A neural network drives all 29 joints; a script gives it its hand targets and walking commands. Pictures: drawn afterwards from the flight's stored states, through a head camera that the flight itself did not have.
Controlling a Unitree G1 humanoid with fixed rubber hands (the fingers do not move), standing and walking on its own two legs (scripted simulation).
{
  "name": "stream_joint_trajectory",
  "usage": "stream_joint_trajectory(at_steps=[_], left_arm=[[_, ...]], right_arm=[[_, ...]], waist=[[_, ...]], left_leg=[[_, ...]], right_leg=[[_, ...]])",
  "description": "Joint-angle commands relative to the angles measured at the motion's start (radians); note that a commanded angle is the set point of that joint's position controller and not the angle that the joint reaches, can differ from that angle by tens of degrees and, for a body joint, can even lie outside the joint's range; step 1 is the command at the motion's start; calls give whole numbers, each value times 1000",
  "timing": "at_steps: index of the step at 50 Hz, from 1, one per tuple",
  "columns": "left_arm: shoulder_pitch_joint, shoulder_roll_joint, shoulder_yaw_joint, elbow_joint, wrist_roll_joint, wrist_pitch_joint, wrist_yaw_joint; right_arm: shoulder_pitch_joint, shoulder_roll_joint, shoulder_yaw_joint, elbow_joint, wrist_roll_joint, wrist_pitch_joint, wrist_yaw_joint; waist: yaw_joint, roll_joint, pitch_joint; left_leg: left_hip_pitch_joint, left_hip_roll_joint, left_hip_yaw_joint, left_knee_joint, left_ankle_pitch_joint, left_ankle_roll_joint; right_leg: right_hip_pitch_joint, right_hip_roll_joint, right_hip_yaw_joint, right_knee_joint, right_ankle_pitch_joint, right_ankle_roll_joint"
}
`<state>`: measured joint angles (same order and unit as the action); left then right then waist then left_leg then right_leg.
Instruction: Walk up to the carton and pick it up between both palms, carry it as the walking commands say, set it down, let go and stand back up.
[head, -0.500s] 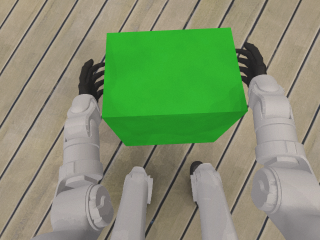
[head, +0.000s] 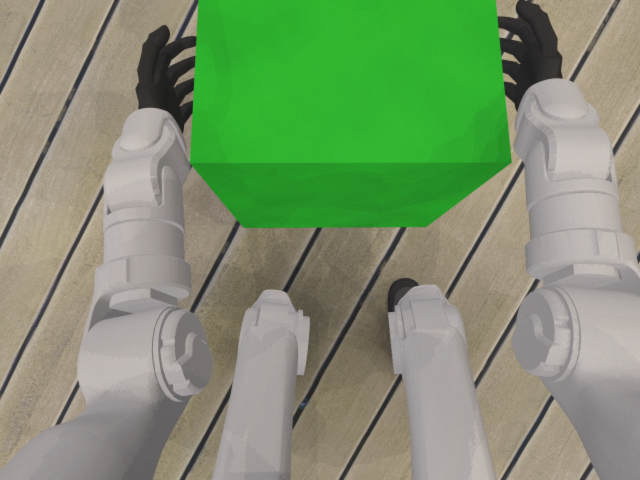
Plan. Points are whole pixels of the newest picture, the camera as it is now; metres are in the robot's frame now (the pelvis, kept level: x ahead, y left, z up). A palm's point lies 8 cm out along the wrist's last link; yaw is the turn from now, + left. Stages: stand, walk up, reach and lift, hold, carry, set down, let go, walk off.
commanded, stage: set down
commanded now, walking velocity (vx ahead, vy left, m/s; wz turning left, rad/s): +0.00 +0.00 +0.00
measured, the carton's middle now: (339, 125) +0.51 +0.00 -0.23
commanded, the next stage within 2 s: none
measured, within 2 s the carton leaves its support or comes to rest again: neither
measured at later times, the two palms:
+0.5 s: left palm (185, 118) +0.52 +0.19 -0.20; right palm (494, 89) +0.54 -0.19 -0.20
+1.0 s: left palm (207, 117) +0.53 +0.18 -0.25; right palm (494, 87) +0.55 -0.21 -0.23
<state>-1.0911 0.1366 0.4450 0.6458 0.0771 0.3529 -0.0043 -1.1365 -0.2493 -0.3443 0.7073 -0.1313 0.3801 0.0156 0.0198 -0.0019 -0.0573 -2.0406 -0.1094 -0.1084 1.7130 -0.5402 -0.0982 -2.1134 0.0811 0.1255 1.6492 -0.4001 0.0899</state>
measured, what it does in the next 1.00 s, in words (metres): lowers itself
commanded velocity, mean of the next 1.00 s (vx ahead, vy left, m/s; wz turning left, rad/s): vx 0.00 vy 0.00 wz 0.00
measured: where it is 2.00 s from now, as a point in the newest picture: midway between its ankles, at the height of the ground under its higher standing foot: (341, 357)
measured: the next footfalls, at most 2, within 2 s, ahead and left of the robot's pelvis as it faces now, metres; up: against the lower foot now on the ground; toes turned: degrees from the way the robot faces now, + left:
none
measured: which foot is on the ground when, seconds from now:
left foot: down 0.00-1.00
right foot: down 0.00-1.00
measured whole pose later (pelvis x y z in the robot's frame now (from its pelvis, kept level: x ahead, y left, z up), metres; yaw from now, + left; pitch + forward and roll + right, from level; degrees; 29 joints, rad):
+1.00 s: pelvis -0.03 +0.00 -0.11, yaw +1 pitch +35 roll +1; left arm -1.48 0.28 0.36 0.86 -0.01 0.26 0.06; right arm -1.53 -0.45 -0.25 0.96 0.06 0.30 0.00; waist -0.01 -0.01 0.41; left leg -2.17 -0.11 -0.09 2.12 -0.57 -0.11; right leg -2.23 0.07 0.09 2.05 -0.43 0.08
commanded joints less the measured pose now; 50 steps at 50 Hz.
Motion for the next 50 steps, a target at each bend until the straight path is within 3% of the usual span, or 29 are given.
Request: stream_joint_trajectory(at_steps=[1, 2, 5, 6, 7, 8, 12, 13, 15, 17, 18, 19, 21, 23, 24, 26, 28, 29, 33, 37, 39, 40, 42, 43, 44, 47, 48, 49, 50], left_arm=[[-690, -889, -573, -112, -180, -28, -264], [-654, -904, -570, -91, -171, -26, -251], [-778, -815, -615, -184, -181, -43, -225], [-816, -845, -655, -240, -210, -45, -220], [-816, -811, -666, -221, -212, -41, -210], [-900, -779, -692, -334, -246, -48, -201], [-995, -697, -696, -347, -277, -25, -174], [-994, -652, -681, -345, -298, -17, -170], [-1032, -630, -752, -448, -310, -12, -157], [-1124, -600, -764, -497, -343, -7, -144], [-1140, -607, -746, -431, -348, -11, -145], [-1156, -625, -757, -386, -364, -7, -145], [-1116, -666, -652, -241, -310, -10, -157], [-1087, -700, -571, -78, -284, -25, -191], [-1072, -742, -554, -21, -269, -26, -203], [-955, -718, -437, 203, -175, -7, -235], [-898, -774, -420, 207, -147, -24, -246], [-890, -781, -401, 218, -125, -30, -248], [-913, -766, -430, 148, -143, -79, -225], [-1042, -708, -553, -94, -260, -149, -172], [-917, -713, -558, 81, -228, -107, -174], [-968, -652, -589, -43, -233, -118, -168], [-921, -709, -580, 58, -221, -99, -165], [-916, -690, -563, 75, -219, -89, -172], [-936, -656, -532, 91, -200, -82, -182], [-972, -683, -511, 140, -185, -61, -196], [-956, -702, -489, 174, -163, -50, -201], [-949, -703, -453, 211, -157, -44, -208], [-974, -659, -446, 218, -146, -43, -213]], right_arm=[[-725, 941, 480, -190, 221, -77, 228], [-746, 949, 492, -193, 246, -86, 234], [-784, 931, 511, -175, 280, -84, 240], [-736, 908, 500, -200, 286, -84, 229], [-769, 913, 516, -167, 301, -78, 229], [-806, 894, 529, -258, 318, -75, 217], [-942, 817, 565, -261, 375, -55, 185], [-956, 771, 552, -281, 372, -46, 173], [-995, 795, 657, -378, 417, -43, 159], [-1116, 734, 640, -479, 428, -44, 136], [-1112, 752, 646, -416, 435, -44, 130], [-1113, 729, 588, -351, 409, -44, 127], [-1083, 751, 512, -177, 367, -43, 133], [-1021, 803, 465, -1, 304, -42, 153], [-1038, 797, 444, 0, 286, -52, 161], [-1030, 790, 385, 113, 245, -59, 193], [-971, 779, 363, 98, 220, -82, 208], [-904, 816, 321, 162, 215, -75, 214], [-807, 815, 285, 180, 205, -110, 229], [-917, 807, 406, -14, 319, -164, 206], [-875, 794, 426, 84, 291, -140, 202], [-935, 794, 446, -31, 338, -143, 197], [-904, 772, 455, 31, 337, -136, 198], [-952, 756, 461, 21, 341, -123, 206], [-947, 744, 442, 57, 332, -114, 213], [-950, 703, 393, 118, 299, -108, 234], [-957, 717, 390, 141, 299, -100, 238], [-1013, 700, 390, 114, 294, -103, 236], [-975, 735, 366, 213, 294, -86, 241]], waist=[[-4, -60, -1452], [51, -6, -1440], [28, -55, -1480], [-18, 17, -1615], [17, -3, -1613], [-24, -23, -1796], [34, 3, -1885], [23, -29, -1977], [53, 1, -2072], [10, -25, -2058], [29, -17, -1957], [-13, -1, -1851], [17, 16, -1536], [-29, -84, -1267], [-45, -76, -1183], [-5, -90, -913], [-13, -77, -962], [-2, -31, -918], [-31, -23, -945], [-35, -37, -1325], [-18, -73, -1142], [9, -48, -1297], [27, 15, -1215], [16, -28, -1177], [32, -6, -1087], [-14, 15, -911], [23, 44, -880], [20, 13, -807], [43, 30, -755]], left_leg=[[511, -45, 223, -119, 369, 48], [559, -49, 217, -132, 381, 49], [566, -39, 208, -96, 387, 46], [632, -35, 221, -54, 445, 34], [656, -33, 214, -60, 393, 38], [702, -31, 229, -25, 425, 38], [753, -24, 240, -3, 352, 34], [761, -26, 252, 18, 341, 30], [894, -29, 268, 69, 509, 35], [854, -33, 278, 75, 459, 38], [775, -29, 283, 72, 389, 45], [748, -26, 267, 55, 330, 37], [574, -26, 248, 31, 162, 53], [389, -17, 245, 52, 17, 73], [303, -10, 242, 45, -38, 75], [213, -2, 230, 42, -108, 92], [291, -10, 216, 83, 76, 82], [270, -7, 227, 90, 89, 74], [306, -20, 203, 138, 233, 64], [437, -24, 208, 198, 486, 57], [287, -19, 214, 173, 316, 58], [396, -7, 215, 187, 333, 64], [399, -10, 222, 190, 292, 54], [387, 0, 211, 175, 242, 61], [353, 6, 219, 173, 171, 62], [321, 13, 211, 166, 50, 62], [319, 9, 213, 170, 51, 63], [269, 12, 227, 161, -19, 73], [223, 18, 225, 155, -65, 82]], right_leg=[[835, 53, -251, -19, 327, -39], [786, 57, -251, -8, 320, -46], [765, 58, -264, 26, 325, -43], [815, 56, -252, 46, 381, -56], [806, 56, -263, 47, 316, -49], [909, 58, -276, 77, 366, -47], [1022, 45, -251, 109, 300, -52], [1128, 48, -251, 121, 292, -52], [1185, 59, -264, 173, 461, -42], [1195, 55, -264, 185, 419, -28], [1191, 41, -240, 183, 361, -31], [1110, 37, -249, 186, 316, -34], [932, 28, -246, 176, 145, -50], [877, 11, -237, 169, 10, -46], [837, 6, -231, 167, -30, -61], [720, 2, -241, 173, -134, -55], [676, 14, -255, 218, 12, -56], [638, 17, -242, 215, 38, -67], [532, 19, -242, 249, 196, -58], [697, 14, -239, 327, 489, -58], [693, 13, -237, 296, 353, -63], [710, 20, -234, 315, 343, -57], [704, 18, -228, 314, 281, -67], [666, 9, -241, 301, 222, -60], [610, 14, -235, 301, 145, -66], [496, -2, -241, 299, 10, -76], [490, -3, -222, 292, -10, -85], [482, -6, -233, 280, -80, -78], [462, -13, -222, 281, -110, -80]])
